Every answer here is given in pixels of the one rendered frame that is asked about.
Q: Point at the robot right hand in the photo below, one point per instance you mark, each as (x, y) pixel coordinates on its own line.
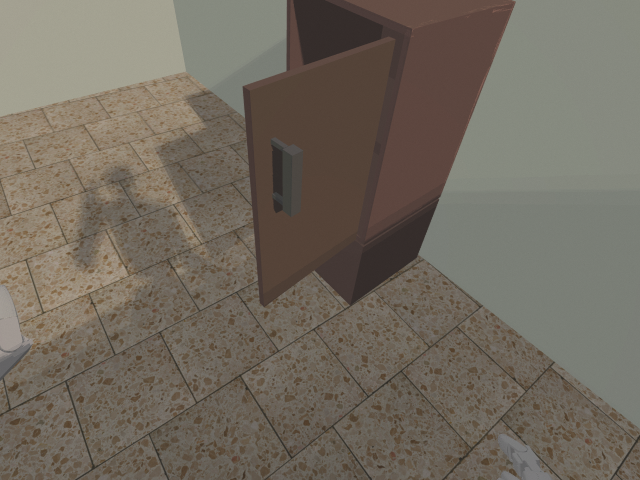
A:
(525, 462)

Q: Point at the robot left hand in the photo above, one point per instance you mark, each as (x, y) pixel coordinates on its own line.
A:
(13, 345)

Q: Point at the handle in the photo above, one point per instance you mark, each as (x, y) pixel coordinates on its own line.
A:
(292, 158)

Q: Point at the cupboard door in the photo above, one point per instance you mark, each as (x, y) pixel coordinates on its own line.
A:
(331, 110)

